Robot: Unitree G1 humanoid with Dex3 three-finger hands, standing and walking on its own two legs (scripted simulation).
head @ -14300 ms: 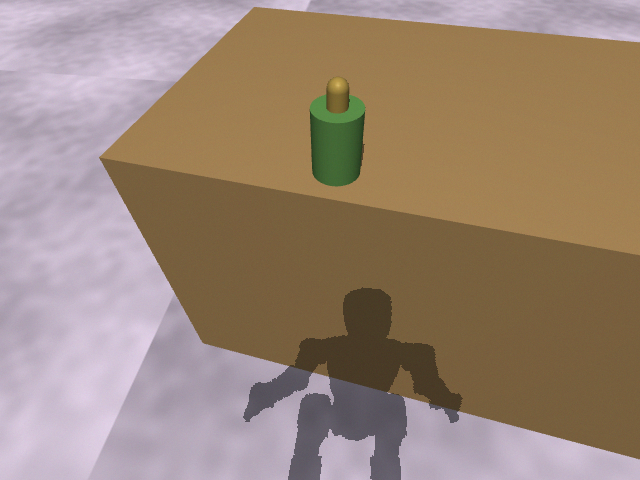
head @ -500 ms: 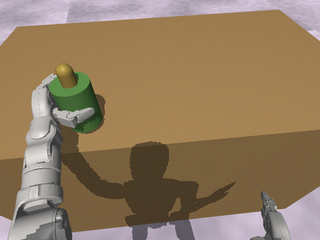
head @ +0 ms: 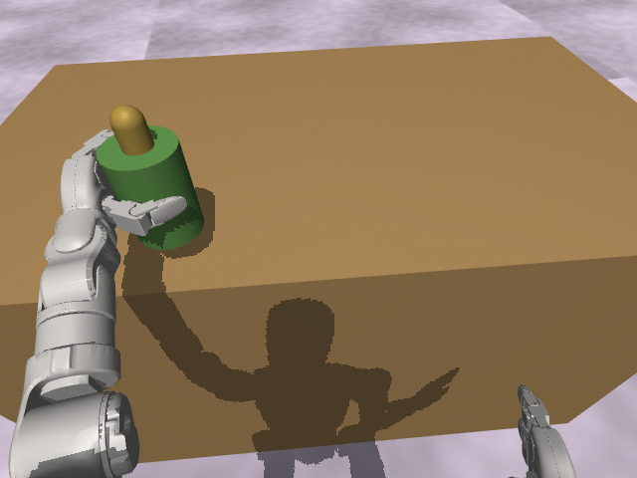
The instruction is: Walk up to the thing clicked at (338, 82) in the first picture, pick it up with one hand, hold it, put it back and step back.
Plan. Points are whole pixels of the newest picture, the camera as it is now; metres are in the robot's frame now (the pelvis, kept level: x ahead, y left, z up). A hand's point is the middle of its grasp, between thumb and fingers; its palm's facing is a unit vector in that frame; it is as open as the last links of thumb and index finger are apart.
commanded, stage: lift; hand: left
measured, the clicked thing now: (150, 174) +0.42 +0.21 +0.20
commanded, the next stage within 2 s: hold in 1.50 s
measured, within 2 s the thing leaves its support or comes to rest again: neither
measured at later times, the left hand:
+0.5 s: hand (138, 154) +0.41 +0.21 +0.23, palm faces +0.21 -0.98 -0.03, open 11.8 cm
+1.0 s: hand (123, 118) +0.37 +0.18 +0.30, palm faces +0.18 -0.98 +0.00, open 11.9 cm
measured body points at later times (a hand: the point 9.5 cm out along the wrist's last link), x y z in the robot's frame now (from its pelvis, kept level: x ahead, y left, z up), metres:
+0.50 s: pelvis +0.01 +0.00 +0.01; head -0.01 -0.01 +0.46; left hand +0.40 +0.26 +0.24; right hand +0.17 -0.25 -0.05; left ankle +0.02 +0.14 -0.71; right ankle +0.02 -0.15 -0.71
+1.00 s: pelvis +0.01 +0.00 +0.01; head -0.04 -0.03 +0.46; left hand +0.36 +0.24 +0.30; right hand +0.18 -0.25 -0.05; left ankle +0.02 +0.14 -0.71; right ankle +0.02 -0.15 -0.71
